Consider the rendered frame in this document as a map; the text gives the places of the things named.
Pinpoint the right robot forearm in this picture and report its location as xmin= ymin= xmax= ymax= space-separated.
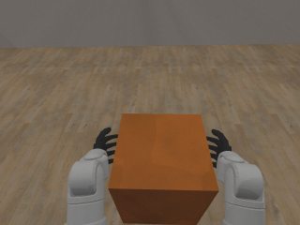
xmin=217 ymin=151 xmax=266 ymax=225

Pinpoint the left robot forearm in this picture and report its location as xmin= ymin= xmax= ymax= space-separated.
xmin=64 ymin=148 xmax=110 ymax=225

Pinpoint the right robot hand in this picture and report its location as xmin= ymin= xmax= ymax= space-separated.
xmin=206 ymin=129 xmax=232 ymax=168

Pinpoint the left robot hand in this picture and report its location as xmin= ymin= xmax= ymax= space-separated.
xmin=93 ymin=127 xmax=118 ymax=164

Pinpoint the carton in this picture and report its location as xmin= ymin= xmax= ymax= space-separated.
xmin=108 ymin=113 xmax=219 ymax=225

